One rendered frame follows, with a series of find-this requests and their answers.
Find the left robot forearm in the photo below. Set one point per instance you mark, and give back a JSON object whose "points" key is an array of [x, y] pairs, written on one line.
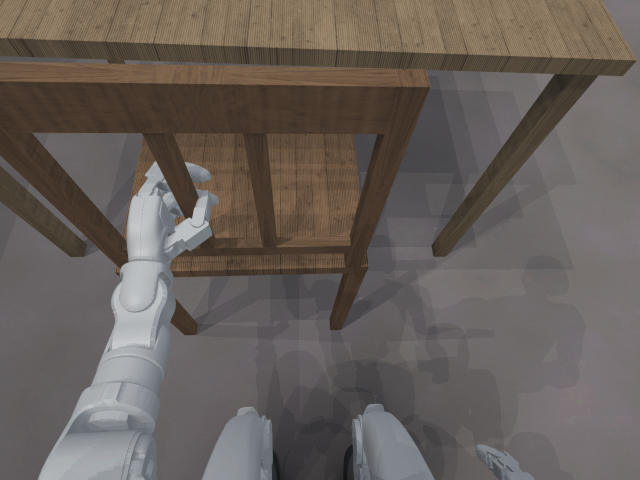
{"points": [[124, 393]]}

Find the chair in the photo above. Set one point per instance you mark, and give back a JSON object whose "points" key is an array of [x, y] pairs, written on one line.
{"points": [[278, 143]]}

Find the robot right hand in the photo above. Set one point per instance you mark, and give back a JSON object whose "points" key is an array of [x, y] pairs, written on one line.
{"points": [[503, 465]]}

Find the left robot thigh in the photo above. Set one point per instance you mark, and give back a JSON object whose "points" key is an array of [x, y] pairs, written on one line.
{"points": [[242, 449]]}

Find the robot right shin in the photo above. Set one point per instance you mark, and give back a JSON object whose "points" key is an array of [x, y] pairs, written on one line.
{"points": [[364, 474]]}

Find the table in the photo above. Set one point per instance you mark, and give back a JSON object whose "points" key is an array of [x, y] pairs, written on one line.
{"points": [[576, 40]]}

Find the left robot upper arm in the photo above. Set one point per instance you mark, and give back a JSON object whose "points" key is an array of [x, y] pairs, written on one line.
{"points": [[117, 455]]}

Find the robot left hand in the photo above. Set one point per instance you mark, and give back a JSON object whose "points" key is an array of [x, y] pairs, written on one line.
{"points": [[151, 217]]}

